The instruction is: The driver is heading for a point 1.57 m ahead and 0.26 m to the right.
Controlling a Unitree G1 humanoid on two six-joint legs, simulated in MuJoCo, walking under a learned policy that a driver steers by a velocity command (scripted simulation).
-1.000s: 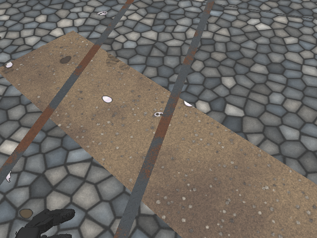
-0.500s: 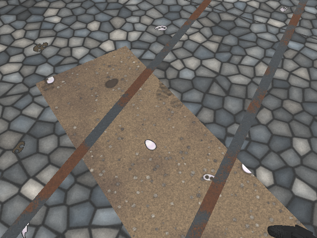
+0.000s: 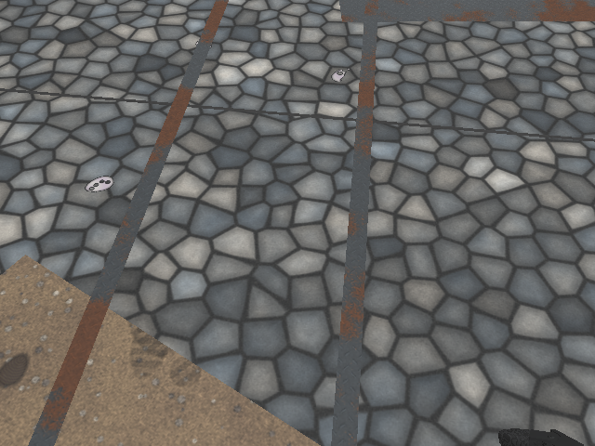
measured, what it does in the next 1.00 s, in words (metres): walks ahead, turning right: left foot, then right foot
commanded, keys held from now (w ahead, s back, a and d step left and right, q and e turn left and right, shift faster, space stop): w+e+shift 0.40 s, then w+shift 0.36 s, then w+q+shift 0.12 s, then q+shift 0.12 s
